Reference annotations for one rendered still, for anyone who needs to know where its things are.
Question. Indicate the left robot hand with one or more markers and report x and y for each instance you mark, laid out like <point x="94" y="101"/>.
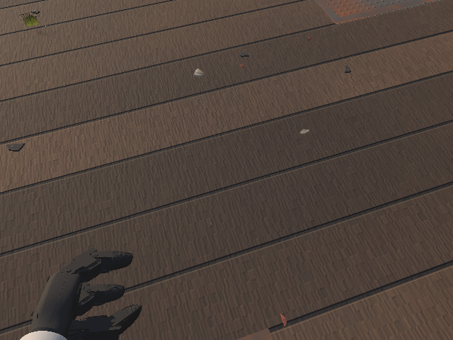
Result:
<point x="68" y="294"/>

